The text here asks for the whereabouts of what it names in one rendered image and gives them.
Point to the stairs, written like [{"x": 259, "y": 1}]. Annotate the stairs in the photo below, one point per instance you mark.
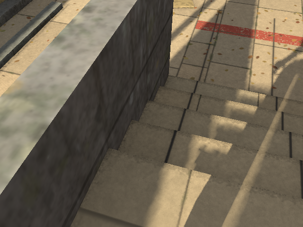
[{"x": 230, "y": 133}]

